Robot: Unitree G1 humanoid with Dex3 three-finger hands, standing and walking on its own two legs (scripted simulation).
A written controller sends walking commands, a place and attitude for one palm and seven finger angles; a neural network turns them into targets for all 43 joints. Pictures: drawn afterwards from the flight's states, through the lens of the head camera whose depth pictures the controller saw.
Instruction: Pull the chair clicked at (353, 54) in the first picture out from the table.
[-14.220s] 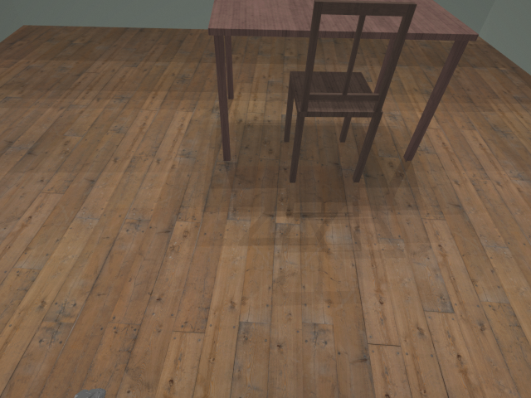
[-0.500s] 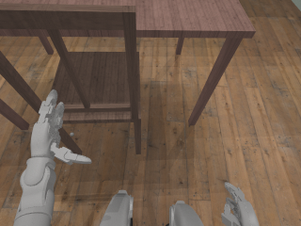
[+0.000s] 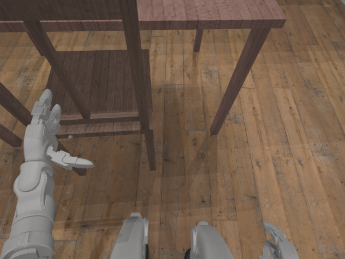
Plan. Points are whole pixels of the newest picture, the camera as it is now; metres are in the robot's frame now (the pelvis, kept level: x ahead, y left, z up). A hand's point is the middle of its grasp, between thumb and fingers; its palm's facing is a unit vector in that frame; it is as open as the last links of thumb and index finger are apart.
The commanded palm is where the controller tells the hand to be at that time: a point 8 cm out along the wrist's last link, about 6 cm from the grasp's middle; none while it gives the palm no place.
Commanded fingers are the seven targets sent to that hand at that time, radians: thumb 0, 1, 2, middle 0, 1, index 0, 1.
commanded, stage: aim the fingers beside a spindle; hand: left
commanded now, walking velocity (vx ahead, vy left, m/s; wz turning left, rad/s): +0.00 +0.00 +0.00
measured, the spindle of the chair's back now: (66, 80) +0.51 +0.28 +0.06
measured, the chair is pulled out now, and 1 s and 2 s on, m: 0.00 0.00 0.00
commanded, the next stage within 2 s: push the fingers through the gap in 0.58 s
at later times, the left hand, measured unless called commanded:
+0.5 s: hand (67, 140) +0.36 +0.25 +0.04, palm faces +0.16 -0.99 -0.05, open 16.9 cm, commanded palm +0.33 +0.29 +0.03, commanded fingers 0.00 -0.50 0.30 -0.06 -0.08 -0.06 -0.08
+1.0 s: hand (74, 127) +0.39 +0.24 +0.03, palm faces +0.13 -0.99 -0.04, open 16.9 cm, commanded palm +0.36 +0.29 +0.03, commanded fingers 0.00 -0.50 0.30 -0.06 -0.08 -0.06 -0.08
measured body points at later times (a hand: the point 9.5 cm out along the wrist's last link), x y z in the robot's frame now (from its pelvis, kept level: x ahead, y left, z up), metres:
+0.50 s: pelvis +0.00 +0.00 +0.00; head +0.11 +0.02 +0.44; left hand +0.34 +0.30 +0.04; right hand +0.14 -0.26 -0.10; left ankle +0.05 +0.12 -0.61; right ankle +0.01 -0.11 -0.61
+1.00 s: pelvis +0.00 +0.00 +0.00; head +0.11 +0.02 +0.43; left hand +0.38 +0.30 +0.03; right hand +0.13 -0.25 -0.11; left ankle +0.05 +0.12 -0.61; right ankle +0.01 -0.11 -0.61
